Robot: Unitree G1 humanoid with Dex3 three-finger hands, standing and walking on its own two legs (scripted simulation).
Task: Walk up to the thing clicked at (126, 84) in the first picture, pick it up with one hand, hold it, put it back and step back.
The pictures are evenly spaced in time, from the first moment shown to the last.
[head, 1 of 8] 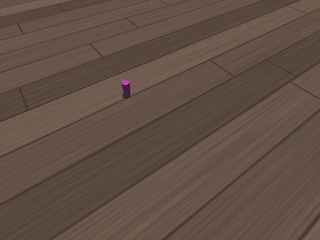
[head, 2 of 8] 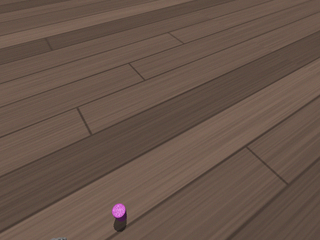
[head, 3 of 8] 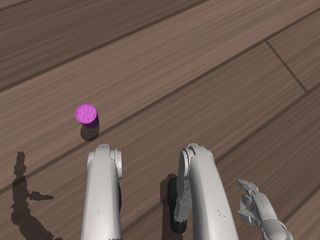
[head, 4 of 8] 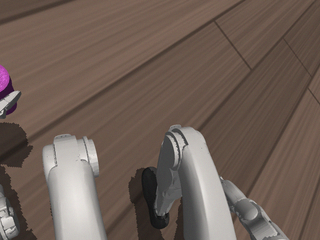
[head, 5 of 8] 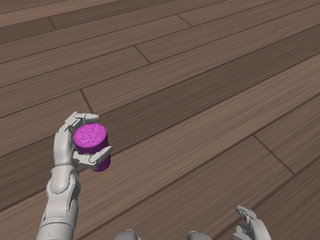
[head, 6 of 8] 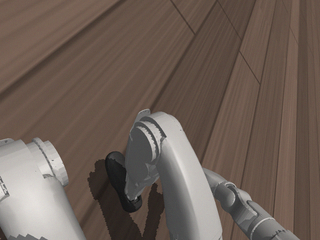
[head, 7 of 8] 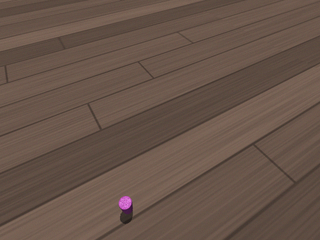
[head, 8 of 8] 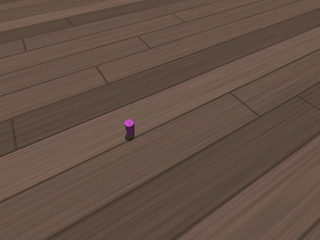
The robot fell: no
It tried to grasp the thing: yes
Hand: left
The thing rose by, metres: 0.70
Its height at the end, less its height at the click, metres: +0.00
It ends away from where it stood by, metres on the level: 0.01
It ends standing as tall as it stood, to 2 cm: yes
